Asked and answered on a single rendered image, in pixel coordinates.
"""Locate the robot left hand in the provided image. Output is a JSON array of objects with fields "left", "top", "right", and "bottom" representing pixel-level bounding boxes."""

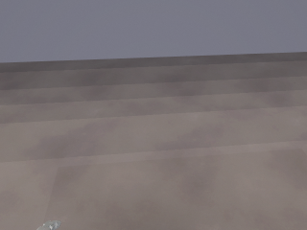
[{"left": 36, "top": 220, "right": 61, "bottom": 230}]

